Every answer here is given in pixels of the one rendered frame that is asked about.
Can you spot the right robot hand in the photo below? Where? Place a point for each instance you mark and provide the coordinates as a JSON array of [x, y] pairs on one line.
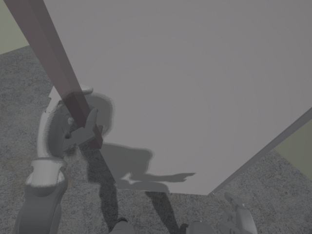
[[240, 223]]

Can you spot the left robot forearm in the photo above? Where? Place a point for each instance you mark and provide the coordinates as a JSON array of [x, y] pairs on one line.
[[44, 189]]

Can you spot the left robot hand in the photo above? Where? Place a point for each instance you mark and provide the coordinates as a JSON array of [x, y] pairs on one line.
[[54, 126]]

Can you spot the fridge door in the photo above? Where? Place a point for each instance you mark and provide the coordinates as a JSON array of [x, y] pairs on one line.
[[188, 91]]

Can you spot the handle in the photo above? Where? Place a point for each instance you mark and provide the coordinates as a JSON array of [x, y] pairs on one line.
[[35, 23]]

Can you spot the left robot thigh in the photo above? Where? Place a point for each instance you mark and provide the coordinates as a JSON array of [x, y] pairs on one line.
[[123, 228]]

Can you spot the robot thigh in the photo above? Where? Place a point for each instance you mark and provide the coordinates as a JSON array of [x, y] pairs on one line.
[[200, 228], [123, 228]]

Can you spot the right robot thigh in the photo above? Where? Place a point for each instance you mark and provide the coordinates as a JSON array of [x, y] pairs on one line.
[[200, 228]]

